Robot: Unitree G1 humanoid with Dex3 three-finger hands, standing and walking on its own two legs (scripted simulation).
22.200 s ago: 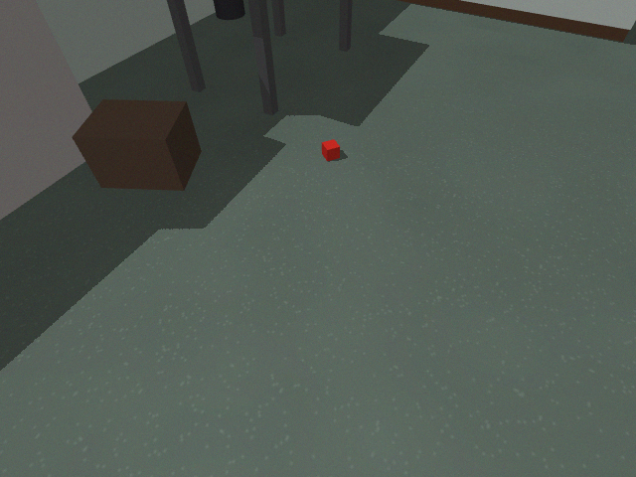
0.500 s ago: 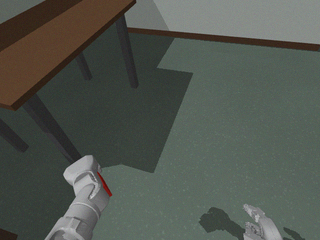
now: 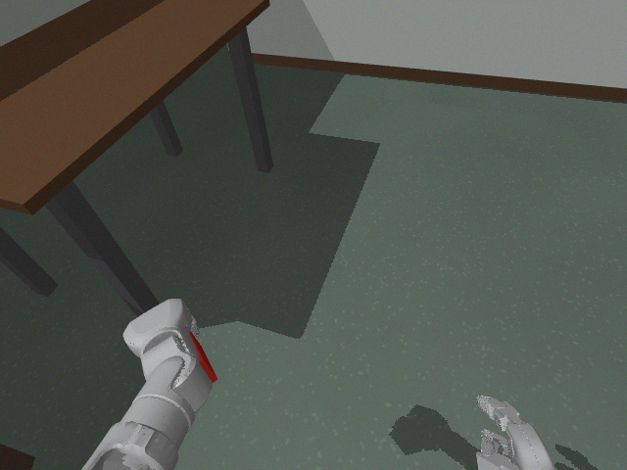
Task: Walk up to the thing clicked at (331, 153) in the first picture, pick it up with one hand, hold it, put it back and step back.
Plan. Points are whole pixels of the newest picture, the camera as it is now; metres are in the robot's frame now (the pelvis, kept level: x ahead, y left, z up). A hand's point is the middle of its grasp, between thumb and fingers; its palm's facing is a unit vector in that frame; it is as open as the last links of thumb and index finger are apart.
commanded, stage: hold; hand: left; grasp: from above
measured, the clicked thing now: (180, 365) +0.29 +0.24 -0.07
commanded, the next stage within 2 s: crouch in 0.10 s
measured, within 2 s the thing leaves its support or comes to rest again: neither
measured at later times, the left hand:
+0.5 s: hand (187, 375) +0.28 +0.23 -0.08, palm faces -0.39 -0.26 -0.88, open 9.7 cm
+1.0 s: hand (232, 389) +0.35 +0.23 -0.32, palm faces -0.35 -0.21 -0.91, open 9.7 cm
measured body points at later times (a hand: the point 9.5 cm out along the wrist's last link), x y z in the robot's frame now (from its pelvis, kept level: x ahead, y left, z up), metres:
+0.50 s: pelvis -0.01 +0.00 +0.00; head +0.02 -0.01 +0.45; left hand +0.30 +0.24 -0.03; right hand +0.14 -0.24 -0.12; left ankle +0.01 +0.13 -0.73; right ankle +0.00 -0.13 -0.73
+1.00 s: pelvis -0.05 +0.01 -0.18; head +0.12 +0.02 +0.23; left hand +0.36 +0.24 -0.27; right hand +0.00 -0.26 -0.31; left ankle +0.01 +0.13 -0.73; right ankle +0.00 -0.13 -0.73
